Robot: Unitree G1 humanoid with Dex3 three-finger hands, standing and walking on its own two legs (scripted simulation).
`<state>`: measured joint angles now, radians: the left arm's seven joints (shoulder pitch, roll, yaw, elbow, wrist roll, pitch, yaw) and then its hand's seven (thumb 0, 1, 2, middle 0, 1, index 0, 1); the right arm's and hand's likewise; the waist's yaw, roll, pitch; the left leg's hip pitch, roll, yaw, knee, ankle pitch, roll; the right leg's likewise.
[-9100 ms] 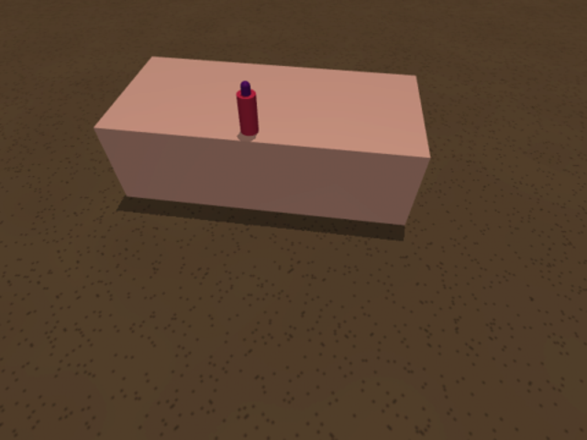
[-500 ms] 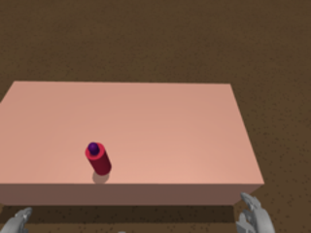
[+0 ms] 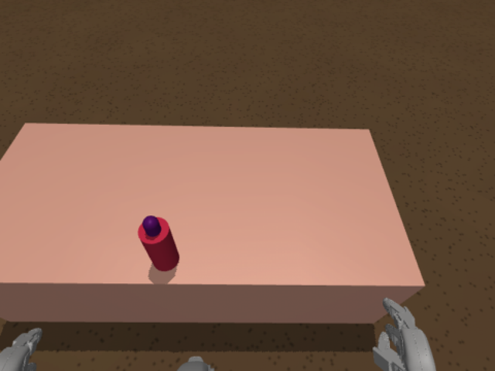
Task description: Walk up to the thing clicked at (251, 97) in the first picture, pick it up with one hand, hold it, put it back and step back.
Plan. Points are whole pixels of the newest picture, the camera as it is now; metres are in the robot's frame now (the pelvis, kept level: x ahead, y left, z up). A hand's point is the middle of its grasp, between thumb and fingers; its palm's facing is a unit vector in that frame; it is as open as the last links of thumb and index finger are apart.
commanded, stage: go down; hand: left
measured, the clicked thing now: (158, 241) +0.45 +0.22 -0.22
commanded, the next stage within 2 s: approach in 1.58 s
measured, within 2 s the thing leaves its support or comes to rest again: neither
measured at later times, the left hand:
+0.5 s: hand (22, 274) +0.28 +0.36 +0.00, palm faces +0.16 -0.96 -0.21, open 17.1 cm
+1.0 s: hand (7, 245) +0.32 +0.39 +0.02, palm faces +0.18 -0.97 -0.15, open 17.2 cm
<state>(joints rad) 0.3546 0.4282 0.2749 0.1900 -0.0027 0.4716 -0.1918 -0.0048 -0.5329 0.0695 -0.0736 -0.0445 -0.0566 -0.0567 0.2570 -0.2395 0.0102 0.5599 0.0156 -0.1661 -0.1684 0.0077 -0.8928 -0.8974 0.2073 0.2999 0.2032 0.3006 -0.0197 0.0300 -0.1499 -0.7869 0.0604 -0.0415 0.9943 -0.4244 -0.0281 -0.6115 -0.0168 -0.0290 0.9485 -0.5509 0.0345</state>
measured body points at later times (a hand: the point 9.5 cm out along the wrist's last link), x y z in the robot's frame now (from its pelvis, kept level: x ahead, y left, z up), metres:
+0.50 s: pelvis -0.01 +0.01 +0.00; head +0.05 +0.03 +0.45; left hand +0.27 +0.41 +0.01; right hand +0.11 -0.27 -0.08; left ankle +0.04 +0.13 -0.68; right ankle -0.05 -0.14 -0.68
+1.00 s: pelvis -0.01 +0.01 +0.00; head +0.08 +0.04 +0.44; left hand +0.31 +0.44 +0.03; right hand +0.10 -0.27 -0.08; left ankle +0.04 +0.13 -0.68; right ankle -0.05 -0.14 -0.68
